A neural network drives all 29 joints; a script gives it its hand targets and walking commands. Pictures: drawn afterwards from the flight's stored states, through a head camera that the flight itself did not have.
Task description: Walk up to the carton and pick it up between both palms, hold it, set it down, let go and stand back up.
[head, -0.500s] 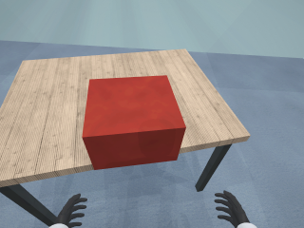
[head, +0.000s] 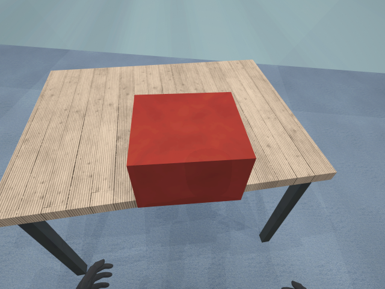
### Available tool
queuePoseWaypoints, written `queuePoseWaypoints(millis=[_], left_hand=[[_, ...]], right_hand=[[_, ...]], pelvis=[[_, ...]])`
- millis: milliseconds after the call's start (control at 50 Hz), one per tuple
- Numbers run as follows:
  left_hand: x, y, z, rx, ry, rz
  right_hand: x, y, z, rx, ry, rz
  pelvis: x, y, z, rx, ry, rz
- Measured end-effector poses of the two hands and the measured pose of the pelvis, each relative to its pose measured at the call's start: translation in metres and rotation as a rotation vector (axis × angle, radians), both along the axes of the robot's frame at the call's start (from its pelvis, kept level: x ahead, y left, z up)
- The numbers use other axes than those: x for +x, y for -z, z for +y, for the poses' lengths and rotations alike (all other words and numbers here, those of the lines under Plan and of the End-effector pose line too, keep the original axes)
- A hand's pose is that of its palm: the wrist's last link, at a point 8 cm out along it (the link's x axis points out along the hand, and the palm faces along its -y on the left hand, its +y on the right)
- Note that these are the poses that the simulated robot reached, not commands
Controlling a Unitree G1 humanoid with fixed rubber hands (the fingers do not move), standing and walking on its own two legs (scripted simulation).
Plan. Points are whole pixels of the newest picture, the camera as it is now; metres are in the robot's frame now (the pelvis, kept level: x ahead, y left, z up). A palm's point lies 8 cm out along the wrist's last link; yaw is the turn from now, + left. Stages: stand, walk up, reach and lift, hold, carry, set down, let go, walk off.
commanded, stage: stand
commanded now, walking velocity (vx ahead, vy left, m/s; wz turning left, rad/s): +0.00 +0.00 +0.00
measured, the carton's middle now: (186, 146) +0.50 +0.03 -0.03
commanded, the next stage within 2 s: none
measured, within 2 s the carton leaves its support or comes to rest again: neither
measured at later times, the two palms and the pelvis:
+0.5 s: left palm out of the picture +0.02 +0.26 -0.15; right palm out of the picture +0.05 -0.19 -0.14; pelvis +0.04 +0.04 +0.00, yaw +2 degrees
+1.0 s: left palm out of the picture -0.03 +0.25 -0.15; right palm out of the picture -0.01 -0.16 -0.14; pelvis +0.04 +0.05 +0.00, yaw +2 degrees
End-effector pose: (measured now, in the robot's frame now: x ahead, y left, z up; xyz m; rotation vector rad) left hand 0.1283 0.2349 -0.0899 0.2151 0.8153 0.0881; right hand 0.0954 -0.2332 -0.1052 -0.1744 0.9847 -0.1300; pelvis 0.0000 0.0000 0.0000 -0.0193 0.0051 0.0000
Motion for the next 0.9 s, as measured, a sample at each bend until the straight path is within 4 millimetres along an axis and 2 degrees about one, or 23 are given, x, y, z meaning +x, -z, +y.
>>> queuePoseWaypoints(millis=[80,160,360,520,720,900], left_hand=[[-0.029,0.016,0.012,-0.002,-0.057,0.103],[-0.050,0.028,0.019,-0.007,-0.104,0.196],[-0.083,0.047,0.030,-0.026,-0.193,0.383],[-0.110,0.058,0.029,-0.054,-0.224,0.524],[-0.137,0.063,0.025,-0.076,-0.226,0.642],[-0.146,0.065,0.020,-0.086,-0.196,0.678]], right_hand=[[-0.021,0.011,0.007,0.009,0.001,0.104],[-0.028,0.017,0.014,0.008,0.008,0.157],[-0.033,0.025,0.031,-0.008,0.032,0.244],[-0.052,0.031,0.050,-0.002,0.048,0.332],[-0.084,0.037,0.071,0.018,0.073,0.429],[-0.097,0.038,0.076,0.024,0.096,0.456]], pelvis=[[0.009,0.000,0.006,-0.004,-0.012,0.010],[0.018,0.000,0.013,-0.005,-0.021,0.011],[0.037,0.000,0.028,-0.004,-0.036,-0.005],[0.044,0.000,0.040,0.001,-0.042,-0.021],[0.044,0.001,0.051,0.014,-0.043,-0.031],[0.040,0.001,0.055,0.025,-0.038,-0.032]])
